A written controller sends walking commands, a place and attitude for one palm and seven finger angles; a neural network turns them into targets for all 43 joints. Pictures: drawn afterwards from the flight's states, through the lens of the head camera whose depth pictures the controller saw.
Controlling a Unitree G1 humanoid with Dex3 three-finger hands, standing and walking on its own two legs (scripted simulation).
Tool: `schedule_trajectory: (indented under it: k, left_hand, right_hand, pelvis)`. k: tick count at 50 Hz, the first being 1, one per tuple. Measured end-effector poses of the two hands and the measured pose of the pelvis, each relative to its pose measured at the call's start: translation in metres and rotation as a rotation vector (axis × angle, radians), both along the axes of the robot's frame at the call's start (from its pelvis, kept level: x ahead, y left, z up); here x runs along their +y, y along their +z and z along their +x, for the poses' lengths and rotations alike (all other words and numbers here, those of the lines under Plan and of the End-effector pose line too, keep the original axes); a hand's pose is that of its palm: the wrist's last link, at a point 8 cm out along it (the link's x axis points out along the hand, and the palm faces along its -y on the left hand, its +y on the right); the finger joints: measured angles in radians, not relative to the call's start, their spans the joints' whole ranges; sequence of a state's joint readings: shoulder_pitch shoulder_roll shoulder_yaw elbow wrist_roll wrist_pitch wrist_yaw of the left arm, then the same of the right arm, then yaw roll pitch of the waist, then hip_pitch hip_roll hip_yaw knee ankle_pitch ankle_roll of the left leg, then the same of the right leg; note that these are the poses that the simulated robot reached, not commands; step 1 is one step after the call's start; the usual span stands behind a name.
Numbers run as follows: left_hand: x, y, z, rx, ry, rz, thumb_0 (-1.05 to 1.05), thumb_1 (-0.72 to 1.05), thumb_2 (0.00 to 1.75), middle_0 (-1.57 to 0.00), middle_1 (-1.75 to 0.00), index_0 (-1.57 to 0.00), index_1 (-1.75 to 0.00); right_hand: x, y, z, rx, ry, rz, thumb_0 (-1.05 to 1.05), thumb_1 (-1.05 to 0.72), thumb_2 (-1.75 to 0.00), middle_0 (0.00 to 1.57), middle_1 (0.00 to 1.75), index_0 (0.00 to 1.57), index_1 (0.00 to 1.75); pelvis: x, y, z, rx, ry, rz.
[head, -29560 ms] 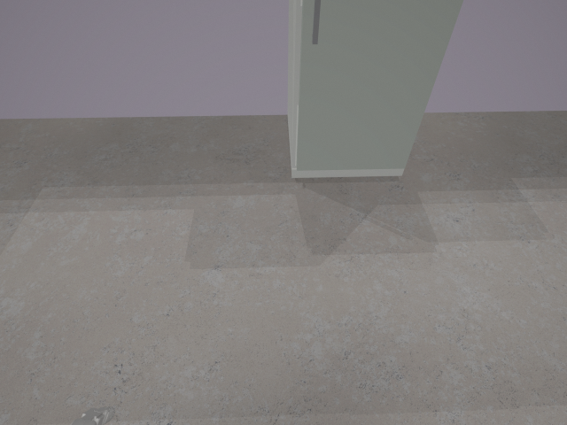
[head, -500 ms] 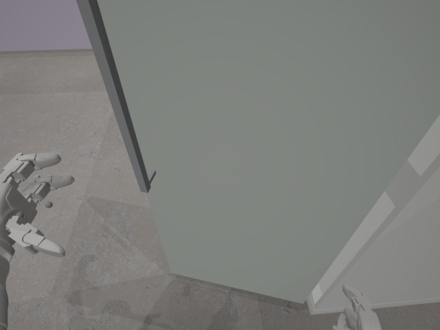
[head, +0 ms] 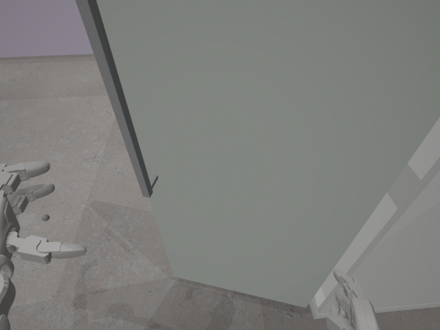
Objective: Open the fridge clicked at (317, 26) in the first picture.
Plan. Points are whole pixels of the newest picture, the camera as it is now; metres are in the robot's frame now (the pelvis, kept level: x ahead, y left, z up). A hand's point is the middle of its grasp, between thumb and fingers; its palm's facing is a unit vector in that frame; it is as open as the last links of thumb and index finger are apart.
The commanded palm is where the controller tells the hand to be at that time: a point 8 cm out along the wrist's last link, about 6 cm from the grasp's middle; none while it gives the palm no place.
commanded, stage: draw the hand back to the body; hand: left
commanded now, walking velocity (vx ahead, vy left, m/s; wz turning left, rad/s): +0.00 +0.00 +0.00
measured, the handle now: (126, 103) +0.43 +0.23 +0.21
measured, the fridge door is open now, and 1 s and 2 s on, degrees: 72 72 72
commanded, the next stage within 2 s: step back with the hand held close in 0.94 s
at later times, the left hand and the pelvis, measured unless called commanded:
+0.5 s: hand (61, 206) +0.23 +0.26 +0.16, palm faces +0.44 -0.81 -0.40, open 9.4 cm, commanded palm +0.18 +0.30 +0.18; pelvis +0.03 +0.00 +0.01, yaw -2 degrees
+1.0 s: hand (66, 210) +0.22 +0.25 +0.17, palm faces +0.44 -0.81 -0.39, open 7.4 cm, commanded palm +0.17 +0.29 +0.18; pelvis +0.03 -0.01 +0.01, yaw -1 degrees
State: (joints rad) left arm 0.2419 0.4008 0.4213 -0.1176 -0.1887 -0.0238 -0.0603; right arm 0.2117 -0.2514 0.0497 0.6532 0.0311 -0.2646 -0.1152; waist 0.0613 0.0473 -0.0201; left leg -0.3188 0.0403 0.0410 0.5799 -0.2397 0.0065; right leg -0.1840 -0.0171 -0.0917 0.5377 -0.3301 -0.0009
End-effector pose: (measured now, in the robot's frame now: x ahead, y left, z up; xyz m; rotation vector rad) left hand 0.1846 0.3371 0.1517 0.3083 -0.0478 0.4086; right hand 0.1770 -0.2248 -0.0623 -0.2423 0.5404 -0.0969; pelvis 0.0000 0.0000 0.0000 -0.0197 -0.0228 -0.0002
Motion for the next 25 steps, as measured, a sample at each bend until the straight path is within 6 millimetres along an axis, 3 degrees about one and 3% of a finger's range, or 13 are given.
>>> schedule_trajectory:
  k: [5, 12, 25]
  left_hand:
    - [-0.01, 0.004, -0.007, -0.026, 0.082, 0.066, -0.01, -0.23, 0.36, -0.24, -0.96, -0.24, -0.96]
    - [-0.018, 0.016, 0.001, -0.054, 0.087, 0.112, 0.0, 0.01, 0.47, -0.24, -0.82, -0.24, -0.82]
    - [-0.037, 0.03, 0.004, -0.05, 0.027, 0.158, 0.01, 0.48, 0.7, -0.22, -0.55, -0.22, -0.54]
  right_hand:
    - [0.006, -0.007, 0.001, 0.061, 0.005, 0.004, 0.01, -0.9, -0.9, 0.2, 0.3, 0.2, 0.3]
    - [0.009, -0.013, 0.005, 0.112, -0.008, 0.02, 0.01, -0.9, -0.9, 0.2, 0.3, 0.2, 0.3]
    - [-0.004, -0.007, 0.02, 0.115, -0.038, 0.026, 0.01, -0.9, -0.9, 0.2, 0.3, 0.2, 0.3]
  pelvis:
    - [0.003, 0.003, 0.005, -0.01, -0.005, 0.01]
    - [0.003, 0.006, 0.016, -0.026, -0.017, 0.022]
    - [-0.001, 0.009, 0.03, -0.033, -0.031, 0.026]
